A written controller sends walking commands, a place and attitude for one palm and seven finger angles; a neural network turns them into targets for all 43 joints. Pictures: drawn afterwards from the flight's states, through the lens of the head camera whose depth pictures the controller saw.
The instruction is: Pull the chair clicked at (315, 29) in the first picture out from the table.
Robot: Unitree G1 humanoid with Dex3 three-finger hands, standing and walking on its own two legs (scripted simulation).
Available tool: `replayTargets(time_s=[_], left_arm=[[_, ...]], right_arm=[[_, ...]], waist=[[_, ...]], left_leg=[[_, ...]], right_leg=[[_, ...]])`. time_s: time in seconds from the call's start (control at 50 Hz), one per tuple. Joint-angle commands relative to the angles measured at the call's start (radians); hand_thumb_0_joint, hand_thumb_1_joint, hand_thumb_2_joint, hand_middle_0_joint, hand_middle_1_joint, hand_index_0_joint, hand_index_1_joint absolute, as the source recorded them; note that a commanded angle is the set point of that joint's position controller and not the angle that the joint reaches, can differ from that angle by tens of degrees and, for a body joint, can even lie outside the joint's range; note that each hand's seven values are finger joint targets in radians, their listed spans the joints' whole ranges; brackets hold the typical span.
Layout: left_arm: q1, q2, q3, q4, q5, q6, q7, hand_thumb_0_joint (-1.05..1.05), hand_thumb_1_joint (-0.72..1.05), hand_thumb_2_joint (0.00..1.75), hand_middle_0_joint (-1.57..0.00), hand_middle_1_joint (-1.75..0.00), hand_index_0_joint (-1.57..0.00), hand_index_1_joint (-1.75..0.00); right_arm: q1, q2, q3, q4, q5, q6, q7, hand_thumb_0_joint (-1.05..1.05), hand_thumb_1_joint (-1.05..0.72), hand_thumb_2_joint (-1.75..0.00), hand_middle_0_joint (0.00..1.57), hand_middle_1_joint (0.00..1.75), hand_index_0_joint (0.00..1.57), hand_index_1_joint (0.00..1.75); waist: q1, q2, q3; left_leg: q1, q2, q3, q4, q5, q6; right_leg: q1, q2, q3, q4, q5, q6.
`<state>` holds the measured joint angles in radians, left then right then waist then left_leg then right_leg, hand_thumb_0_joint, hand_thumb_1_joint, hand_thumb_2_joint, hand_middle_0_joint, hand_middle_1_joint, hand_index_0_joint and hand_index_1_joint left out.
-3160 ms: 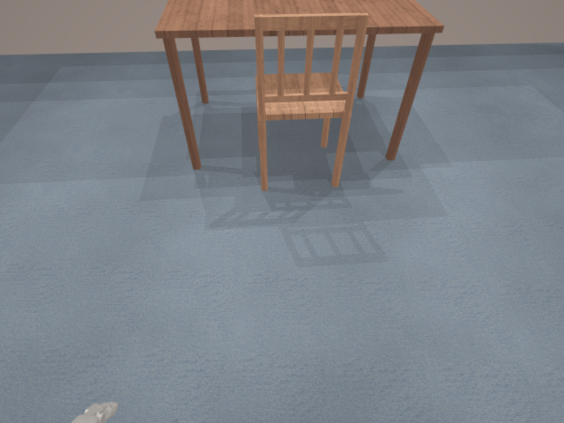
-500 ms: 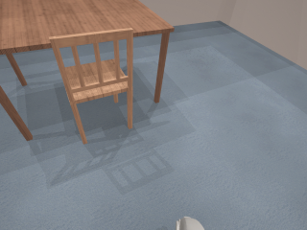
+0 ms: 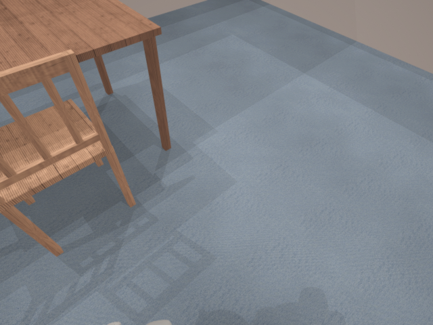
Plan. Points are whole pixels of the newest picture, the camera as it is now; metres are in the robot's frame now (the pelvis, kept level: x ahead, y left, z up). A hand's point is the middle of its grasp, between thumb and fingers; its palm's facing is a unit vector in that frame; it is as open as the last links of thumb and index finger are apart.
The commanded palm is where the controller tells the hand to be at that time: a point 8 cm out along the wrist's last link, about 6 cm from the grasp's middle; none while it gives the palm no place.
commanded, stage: walk to a spot facing it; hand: left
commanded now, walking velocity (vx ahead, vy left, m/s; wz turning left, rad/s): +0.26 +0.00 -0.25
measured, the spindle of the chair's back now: (27, 129) +0.62 +0.58 -0.09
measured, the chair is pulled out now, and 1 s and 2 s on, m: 0.00 0.00 0.00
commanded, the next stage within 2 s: turn to face it in 0.04 s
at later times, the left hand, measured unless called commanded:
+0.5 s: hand (105, 303) +0.19 +0.24 -0.17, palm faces +0.12 -0.98 -0.18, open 7.4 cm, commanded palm none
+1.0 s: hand (117, 292) +0.20 +0.21 -0.12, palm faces +0.36 -0.88 -0.29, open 7.4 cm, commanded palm none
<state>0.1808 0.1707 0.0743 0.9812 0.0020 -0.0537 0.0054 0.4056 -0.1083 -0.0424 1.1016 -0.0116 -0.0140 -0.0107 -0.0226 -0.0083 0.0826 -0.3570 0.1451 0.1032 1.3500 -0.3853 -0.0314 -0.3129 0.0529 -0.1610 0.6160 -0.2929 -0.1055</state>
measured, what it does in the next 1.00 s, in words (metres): walks ahead, turning left: left foot, then right foot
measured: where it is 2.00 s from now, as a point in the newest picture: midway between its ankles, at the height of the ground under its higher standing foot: outside the picture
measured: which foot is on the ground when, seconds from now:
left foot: up 0.00-0.30, down 0.32-0.78, up 0.80-1.00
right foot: down 0.00-0.34, up 0.36-0.76, down 0.78-1.00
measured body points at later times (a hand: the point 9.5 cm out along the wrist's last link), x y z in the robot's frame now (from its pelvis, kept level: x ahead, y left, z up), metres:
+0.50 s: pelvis +0.16 +0.06 +0.01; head +0.18 +0.08 +0.46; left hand +0.18 +0.30 -0.15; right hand +0.26 -0.16 -0.12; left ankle +0.21 +0.15 -0.72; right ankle +0.12 -0.08 -0.65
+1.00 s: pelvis +0.17 -0.01 +0.02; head +0.19 -0.04 +0.47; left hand +0.18 +0.26 -0.10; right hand +0.30 -0.24 -0.14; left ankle +0.11 +0.13 -0.63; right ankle +0.21 -0.10 -0.72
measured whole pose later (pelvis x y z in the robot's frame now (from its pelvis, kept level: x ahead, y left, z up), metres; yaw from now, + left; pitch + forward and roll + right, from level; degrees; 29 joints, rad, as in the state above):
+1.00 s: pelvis +0.17 -0.01 +0.02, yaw +21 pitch -2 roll +2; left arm 0.19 0.17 0.04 0.89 0.02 0.01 0.03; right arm 0.24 -0.26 -0.10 0.95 -0.02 0.09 0.03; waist -0.04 0.04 0.05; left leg -0.51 0.02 0.01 1.15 -0.38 -0.07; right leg -0.21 -0.11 -0.17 0.52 -0.28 -0.02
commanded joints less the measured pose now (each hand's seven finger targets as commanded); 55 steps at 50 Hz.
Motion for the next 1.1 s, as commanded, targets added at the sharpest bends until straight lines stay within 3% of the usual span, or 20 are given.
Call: replayTargets(time_s=[0.0,0.06,0.2,0.26,0.28,0.3,0.32,0.34,0.4,0.44,0.54,0.62,0.72,0.74,0.76,0.78,0.8,0.82,0.88,1.08], left_arm=[[0.113,0.105,0.004,-0.002,0.022,-0.019,0.014,0.0,0.9,0.9,-0.2,-0.3,-0.2,-0.3],[0.095,0.125,0.007,-0.007,0.023,-0.023,0.007,0.0,0.9,0.9,-0.2,-0.3,-0.2,-0.3],[0.198,0.13,-0.005,0.041,0.018,-0.017,0.015,0.0,0.9,0.9,-0.2,-0.3,-0.2,-0.3],[0.19,0.131,-0.011,0.051,0.012,-0.007,0.026,0.0,0.9,0.9,-0.2,-0.3,-0.2,-0.3],[0.196,0.121,-0.017,0.046,0.008,-0.001,0.028,0.0,0.9,0.9,-0.2,-0.3,-0.2,-0.3],[0.227,0.089,-0.023,0.037,-0.004,0.002,0.031,0.0,0.9,0.9,-0.2,-0.3,-0.2,-0.3],[0.243,0.069,-0.034,0.025,-0.009,0.005,0.03,0.0,0.9,0.9,-0.2,-0.3,-0.2,-0.3],[0.206,0.094,-0.028,0.015,-0.003,0.016,0.038,0.0,0.9,0.9,-0.2,-0.3,-0.2,-0.3],[0.096,0.101,-0.007,-0.005,0.008,0.04,0.027,0.0,0.9,0.9,-0.2,-0.3,-0.2,-0.3],[0.108,0.094,-0.001,-0.011,0.008,0.054,0.02,0.0,0.9,0.9,-0.2,-0.3,-0.2,-0.3],[0.075,0.085,0.016,-0.048,0.016,0.08,0.018,0.0,0.9,0.9,-0.2,-0.3,-0.2,-0.3],[0.0,0.09,0.016,-0.098,0.014,0.081,0.018,0.0,0.9,0.9,-0.2,-0.3,-0.2,-0.3],[0.074,0.111,0.018,-0.111,0.004,0.063,0.024,0.0,0.9,0.9,-0.2,-0.3,-0.2,-0.3],[0.111,0.142,0.025,-0.108,0.006,0.055,0.028,0.0,0.9,0.9,-0.2,-0.3,-0.2,-0.3],[0.126,0.238,0.042,-0.114,0.023,0.046,0.036,0.0,0.9,0.9,-0.2,-0.3,-0.2,-0.3],[0.095,0.294,0.043,-0.138,0.023,0.052,0.037,0.0,0.9,0.9,-0.2,-0.3,-0.2,-0.3],[0.043,0.269,0.033,-0.158,0.02,0.056,0.038,0.0,0.9,0.9,-0.2,-0.3,-0.2,-0.3],[-0.023,0.218,0.034,-0.169,0.019,0.05,0.043,0.0,0.9,0.9,-0.2,-0.3,-0.2,-0.3],[-0.055,0.168,0.008,-0.175,0.017,0.045,0.034,0.0,0.9,0.9,-0.2,-0.3,-0.2,-0.3],[0.095,0.25,0.025,-0.129,0.031,0.058,0.029,0.0,0.9,0.9,-0.2,-0.3,-0.2,-0.3]], right_arm=[[-0.012,-0.071,-0.019,-0.11,-0.015,-0.011,-0.005,0.0,-0.9,-0.9,0.2,0.3,0.2,0.3],[-0.033,-0.075,-0.019,-0.125,-0.014,-0.002,0.006,0.0,-0.9,-0.9,0.2,0.3,0.2,0.3],[-0.252,-0.086,0.006,-0.175,-0.007,-0.026,0.021,0.0,-0.9,-0.9,0.2,0.3,0.2,0.3],[-0.176,-0.118,0.003,-0.133,-0.01,-0.033,0.012,0.0,-0.9,-0.9,0.2,0.3,0.2,0.3],[-0.095,-0.163,-0.006,-0.111,-0.015,-0.036,0.009,0.0,-0.9,-0.9,0.2,0.3,0.2,0.3],[-0.017,-0.251,-0.024,-0.107,-0.024,-0.038,0.002,0.0,-0.9,-0.9,0.2,0.3,0.2,0.3],[0.022,-0.303,-0.031,-0.099,-0.01,-0.025,0.001,0.0,-0.9,-0.9,0.2,0.3,0.2,0.3],[-0.024,-0.28,-0.021,-0.098,-0.006,-0.014,-0.007,0.0,-0.9,-0.9,0.2,0.3,0.2,0.3],[-0.15,-0.227,-0.014,-0.138,-0.008,-0.008,-0.013,0.0,-0.9,-0.9,0.2,0.3,0.2,0.3],[-0.183,-0.23,-0.019,-0.153,-0.007,-0.003,-0.01,0.0,-0.9,-0.9,0.2,0.3,0.2,0.3],[-0.188,-0.246,-0.045,-0.187,-0.009,0.013,-0.002,0.0,-0.9,-0.9,0.2,0.3,0.2,0.3],[-0.172,-0.268,-0.061,-0.2,-0.015,0.028,0.002,0.0,-0.9,-0.9,0.2,0.3,0.2,0.3],[-0.209,-0.287,-0.079,-0.228,-0.01,0.041,0.007,0.0,-0.9,-0.9,0.2,0.3,0.2,0.3],[-0.21,-0.261,-0.076,-0.238,-0.004,0.042,0.011,0.0,-0.9,-0.9,0.2,0.3,0.2,0.3],[-0.193,-0.192,-0.067,-0.255,0.005,0.044,0.016,0.0,-0.9,-0.9,0.2,0.3,0.2,0.3],[-0.211,-0.193,-0.067,-0.279,-0.005,0.043,0.013,0.0,-0.9,-0.9,0.2,0.3,0.2,0.3],[-0.207,-0.22,-0.075,-0.275,-0.012,0.052,0.017,0.0,-0.9,-0.9,0.2,0.3,0.2,0.3],[-0.184,-0.218,-0.079,-0.258,-0.011,0.069,0.022,0.0,-0.9,-0.9,0.2,0.3,0.2,0.3],[-0.151,-0.195,-0.068,-0.221,-0.016,0.075,0.033,0.0,-0.9,-0.9,0.2,0.3,0.2,0.3],[-0.314,-0.189,-0.043,-0.276,-0.004,0.072,0.04,0.0,-0.9,-0.9,0.2,0.3,0.2,0.3]], waist=[[-0.018,-0.004,0.003],[-0.032,-0.072,-0.031],[0.049,-0.121,-0.086],[0.008,-0.086,-0.125],[-0.019,-0.021,-0.181],[-0.042,0.151,-0.263],[-0.032,0.302,-0.29],[-0.015,0.211,-0.225],[0.01,0.156,-0.098],[0.031,0.145,-0.115],[0.022,0.15,-0.125],[-0.005,0.163,-0.112],[0.04,0.16,-0.147],[0.059,0.089,-0.168],[0.066,-0.182,-0.169],[0.064,-0.29,-0.133],[0.04,-0.163,-0.105],[0.005,-0.198,-0.077],[-0.019,-0.153,-0.016],[0.069,-0.206,-0.077]], left_leg=[[-0.174,0.04,-0.068,-0.079,0.069,-0.015],[-0.153,0.027,-0.045,-0.246,0.142,-0.032],[-0.119,-0.056,0.016,-0.633,0.188,-0.009],[0.08,-0.102,0.019,-0.832,0.329,0.015],[0.241,-0.063,-0.027,-0.863,0.583,0.039],[0.469,0.131,-0.237,-0.821,0.957,0.138],[0.488,0.297,-0.411,-0.877,1.248,0.265],[0.399,0.287,-0.409,-0.931,1.15,0.294],[0.199,0.171,-0.324,-0.994,0.804,0.233],[0.154,0.122,-0.275,-1.019,0.662,0.208],[0.1,0.084,-0.321,-1.083,0.302,0.2],[0.089,0.077,-0.396,-1.066,0.241,0.21],[0.009,0.018,-0.422,-0.943,0.348,0.161],[-0.074,-0.031,-0.387,-0.871,0.27,0.113],[-0.252,-0.158,-0.223,-0.648,0.028,0.026],[-0.29,-0.203,-0.133,-0.412,-0.19,-0.009],[-0.25,-0.164,-0.175,-0.254,-0.153,0.002],[-0.236,-0.135,-0.181,-0.185,-0.104,0.001],[-0.242,-0.112,-0.118,-0.109,0.013,-0.027],[-0.111,-0.105,-0.016,-0.477,-0.079,-0.036]], right_leg=[[-0.014,-0.305,0.31,-0.366,0.405,-0.097],[-0.028,-0.242,0.236,-0.362,0.379,-0.085],[0.245,-0.236,0.197,-0.246,0.683,-0.035],[0.268,-0.229,0.131,-0.087,0.728,0.028],[0.205,-0.201,0.096,0.049,0.639,0.07],[-0.012,-0.126,0.043,0.248,0.304,0.121],[-0.092,-0.062,0.066,0.5,-0.351,0.143],[-0.124,-0.094,0.148,0.554,-0.358,0.145],[-0.156,-0.143,0.165,0.528,-0.241,0.16],[-0.125,-0.136,0.15,0.491,-0.174,0.168],[-0.136,-0.129,0.141,0.411,-0.103,0.18],[-0.114,-0.108,0.14,0.265,-0.128,0.179],[0.127,-0.066,0.126,-0.092,0.004,0.165],[0.249,-0.121,0.169,-0.242,0.056,0.15],[0.363,-0.372,0.405,-0.38,0.009,0.076],[0.237,-0.556,0.542,-0.393,0.129,-0.02],[0.119,-0.536,0.452,-0.376,0.132,-0.048],[0.057,-0.483,0.387,-0.383,0.081,-0.023],[0.068,-0.374,0.183,-0.314,0.226,0.012],[0.207,-0.437,0.099,-0.242,0.399,-0.022]])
